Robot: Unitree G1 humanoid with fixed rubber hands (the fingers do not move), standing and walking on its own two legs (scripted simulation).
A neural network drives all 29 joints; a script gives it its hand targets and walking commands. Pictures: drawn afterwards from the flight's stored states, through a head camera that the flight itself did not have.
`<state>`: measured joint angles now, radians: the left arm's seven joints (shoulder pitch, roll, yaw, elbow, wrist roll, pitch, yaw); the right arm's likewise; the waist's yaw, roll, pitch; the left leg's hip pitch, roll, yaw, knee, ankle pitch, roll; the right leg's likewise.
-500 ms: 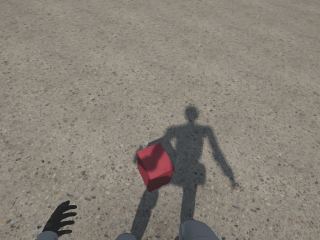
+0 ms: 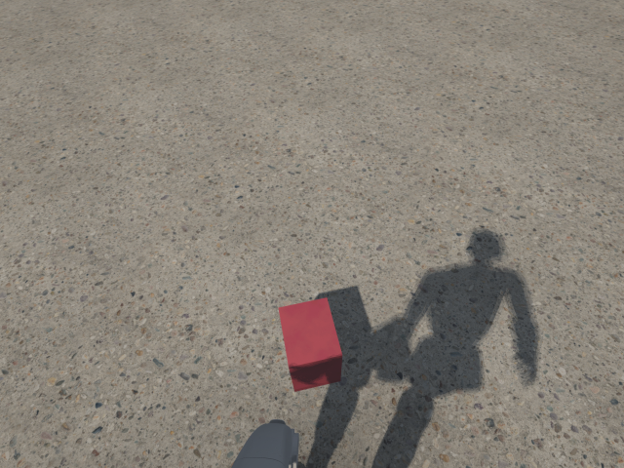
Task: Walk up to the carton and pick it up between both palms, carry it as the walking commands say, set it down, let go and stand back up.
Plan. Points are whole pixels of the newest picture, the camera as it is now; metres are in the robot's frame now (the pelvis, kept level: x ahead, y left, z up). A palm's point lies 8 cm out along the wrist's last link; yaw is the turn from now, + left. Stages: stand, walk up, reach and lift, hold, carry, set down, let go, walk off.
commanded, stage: walk up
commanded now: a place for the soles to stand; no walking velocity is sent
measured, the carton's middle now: (310, 345) +0.52 +0.09 -0.63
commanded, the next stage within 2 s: none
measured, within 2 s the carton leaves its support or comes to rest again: neither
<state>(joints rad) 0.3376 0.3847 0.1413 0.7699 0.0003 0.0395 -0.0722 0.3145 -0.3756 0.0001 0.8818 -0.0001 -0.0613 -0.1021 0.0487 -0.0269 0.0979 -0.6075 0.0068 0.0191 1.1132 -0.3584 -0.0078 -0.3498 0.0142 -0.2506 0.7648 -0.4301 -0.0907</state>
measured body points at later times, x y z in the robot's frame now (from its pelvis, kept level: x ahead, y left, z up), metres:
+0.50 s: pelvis +0.06 -0.14 -0.03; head +0.08 -0.15 +0.42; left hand +0.07 +0.19 -0.12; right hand +0.19 -0.43 -0.15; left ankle +0.08 +0.07 -0.67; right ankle +0.07 -0.26 -0.71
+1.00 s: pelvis +0.05 -0.05 -0.02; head +0.12 -0.03 +0.42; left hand +0.06 +0.29 -0.13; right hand +0.22 -0.32 -0.15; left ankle +0.09 +0.06 -0.71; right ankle +0.06 -0.19 -0.66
